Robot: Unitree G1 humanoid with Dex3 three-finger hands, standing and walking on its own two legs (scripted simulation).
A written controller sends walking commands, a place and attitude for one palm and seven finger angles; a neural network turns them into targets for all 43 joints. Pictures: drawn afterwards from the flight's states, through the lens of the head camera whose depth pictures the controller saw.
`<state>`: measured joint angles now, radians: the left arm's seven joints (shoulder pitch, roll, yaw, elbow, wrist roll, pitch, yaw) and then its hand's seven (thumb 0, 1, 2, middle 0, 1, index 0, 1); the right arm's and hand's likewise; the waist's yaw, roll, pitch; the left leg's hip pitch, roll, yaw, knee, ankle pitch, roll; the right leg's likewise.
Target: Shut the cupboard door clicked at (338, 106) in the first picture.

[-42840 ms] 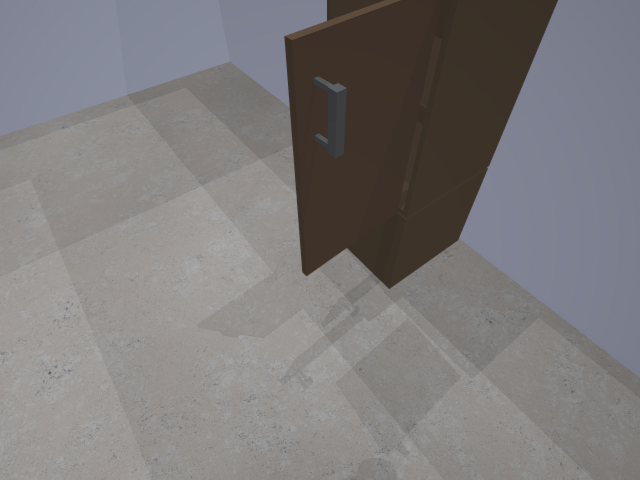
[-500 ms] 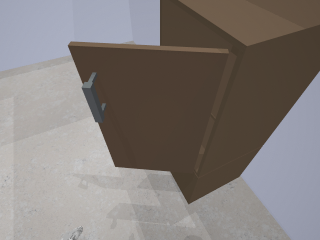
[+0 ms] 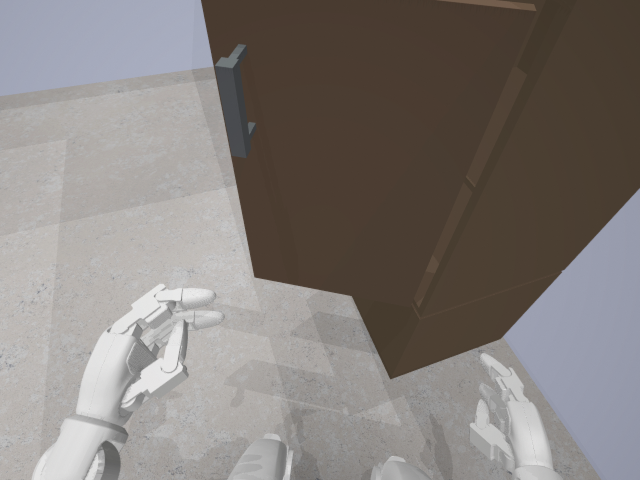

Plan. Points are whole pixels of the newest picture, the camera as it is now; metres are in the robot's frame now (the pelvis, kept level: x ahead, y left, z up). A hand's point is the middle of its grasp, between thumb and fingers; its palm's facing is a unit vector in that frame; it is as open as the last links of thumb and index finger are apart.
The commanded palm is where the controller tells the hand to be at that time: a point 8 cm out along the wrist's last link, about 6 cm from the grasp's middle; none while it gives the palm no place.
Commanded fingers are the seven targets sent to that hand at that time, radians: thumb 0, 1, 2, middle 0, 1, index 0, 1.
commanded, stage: raise the hand and make a fist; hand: left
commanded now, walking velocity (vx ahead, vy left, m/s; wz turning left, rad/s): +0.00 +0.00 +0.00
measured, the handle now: (240, 102) +0.51 +0.17 +0.20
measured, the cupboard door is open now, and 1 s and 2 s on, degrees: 59 59 59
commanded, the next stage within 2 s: bring the fist close to the handle in 1.32 s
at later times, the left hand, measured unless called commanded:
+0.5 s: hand (158, 302) +0.26 +0.19 +0.13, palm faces -0.08 -1.00 -0.05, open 3.3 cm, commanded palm +0.23 +0.25 +0.15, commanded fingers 0.00 0.90 0.90 -1.21 -1.40 -1.21 -1.40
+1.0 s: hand (142, 236) +0.28 +0.20 +0.20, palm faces -0.07 -0.99 -0.07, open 3.1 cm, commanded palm +0.25 +0.25 +0.20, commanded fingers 0.00 0.90 0.90 -1.30 -1.50 -1.30 -1.50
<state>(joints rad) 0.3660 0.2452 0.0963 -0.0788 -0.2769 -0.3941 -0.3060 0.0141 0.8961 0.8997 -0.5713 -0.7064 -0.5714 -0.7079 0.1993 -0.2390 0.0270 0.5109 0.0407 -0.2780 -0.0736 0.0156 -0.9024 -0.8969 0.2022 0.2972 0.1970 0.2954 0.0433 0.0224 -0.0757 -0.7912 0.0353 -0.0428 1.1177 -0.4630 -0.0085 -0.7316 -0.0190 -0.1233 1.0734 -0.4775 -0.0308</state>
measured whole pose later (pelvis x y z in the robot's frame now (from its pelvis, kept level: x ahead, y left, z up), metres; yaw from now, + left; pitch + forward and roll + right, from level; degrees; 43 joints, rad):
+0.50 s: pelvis +0.04 +0.03 +0.04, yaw -1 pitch +5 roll -2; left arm 0.40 0.26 0.13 -0.23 -0.28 -0.17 -0.24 0.01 0.90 0.90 -1.03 -1.21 -1.03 -1.21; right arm 0.27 -0.26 0.03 0.53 0.04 -0.29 -0.06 0.02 -0.90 -0.90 0.20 0.30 0.20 0.30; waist 0.02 0.03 -0.06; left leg -0.56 0.01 0.02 0.88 -0.42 0.03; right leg -0.51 -0.04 -0.06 0.84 -0.41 0.02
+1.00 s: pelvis +0.05 +0.01 +0.07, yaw -1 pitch +0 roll -1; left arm 0.23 0.31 0.24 -0.20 -0.33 0.03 -0.33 0.01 0.89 0.90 -1.29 -1.49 -1.29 -1.49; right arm 0.25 -0.26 0.07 0.59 0.06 -0.27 -0.08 0.02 -0.90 -0.90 0.21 0.30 0.20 0.30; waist 0.05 0.06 -0.03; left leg -0.32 0.01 0.01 0.65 -0.33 0.01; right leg -0.29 -0.02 -0.08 0.62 -0.34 0.00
